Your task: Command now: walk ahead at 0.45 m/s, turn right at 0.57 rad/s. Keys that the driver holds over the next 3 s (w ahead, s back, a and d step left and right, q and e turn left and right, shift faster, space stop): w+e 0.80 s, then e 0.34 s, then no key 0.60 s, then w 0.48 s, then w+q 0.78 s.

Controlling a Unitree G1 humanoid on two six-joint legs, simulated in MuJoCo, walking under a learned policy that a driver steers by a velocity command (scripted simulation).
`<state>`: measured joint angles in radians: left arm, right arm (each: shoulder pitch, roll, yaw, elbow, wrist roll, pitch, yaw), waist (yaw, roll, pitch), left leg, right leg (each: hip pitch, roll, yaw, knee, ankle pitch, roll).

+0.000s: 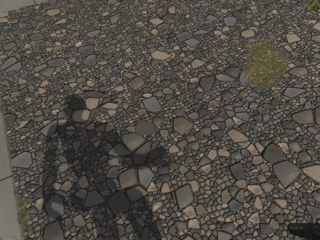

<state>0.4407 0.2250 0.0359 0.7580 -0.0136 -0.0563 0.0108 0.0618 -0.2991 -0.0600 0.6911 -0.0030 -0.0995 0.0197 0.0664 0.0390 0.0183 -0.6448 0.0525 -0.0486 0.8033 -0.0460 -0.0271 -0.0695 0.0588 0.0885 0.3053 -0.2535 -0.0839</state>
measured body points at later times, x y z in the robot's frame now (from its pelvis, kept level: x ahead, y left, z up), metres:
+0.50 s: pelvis +0.29 +0.02 -0.01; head +0.32 +0.00 +0.44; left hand +0.53 +0.23 -0.09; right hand +0.26 -0.27 -0.13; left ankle +0.30 +0.13 -0.75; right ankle +0.34 -0.15 -0.68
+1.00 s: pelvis +0.52 -0.14 +0.00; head +0.55 -0.18 +0.44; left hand +0.76 +0.05 -0.10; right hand +0.53 -0.47 -0.10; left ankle +0.72 -0.05 -0.68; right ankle +0.48 -0.20 -0.75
